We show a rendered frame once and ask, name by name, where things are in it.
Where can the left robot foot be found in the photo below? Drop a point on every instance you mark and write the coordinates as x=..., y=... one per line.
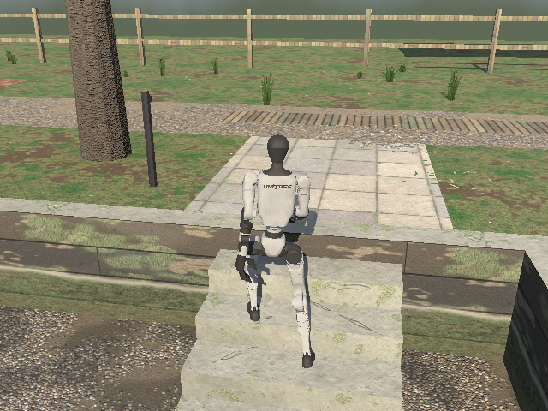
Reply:
x=254, y=315

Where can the robot right forearm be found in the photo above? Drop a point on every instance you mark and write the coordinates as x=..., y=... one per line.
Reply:
x=294, y=217

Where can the robot right upper arm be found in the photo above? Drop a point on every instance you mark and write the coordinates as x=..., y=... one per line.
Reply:
x=303, y=182

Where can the robot left shin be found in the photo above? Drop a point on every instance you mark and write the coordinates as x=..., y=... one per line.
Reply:
x=252, y=287

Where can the robot left forearm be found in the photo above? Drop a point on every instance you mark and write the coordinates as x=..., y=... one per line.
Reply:
x=244, y=236

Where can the left robot hand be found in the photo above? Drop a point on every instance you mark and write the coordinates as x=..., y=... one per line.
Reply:
x=240, y=263

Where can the robot left upper arm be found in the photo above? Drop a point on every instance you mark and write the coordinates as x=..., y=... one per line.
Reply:
x=248, y=194

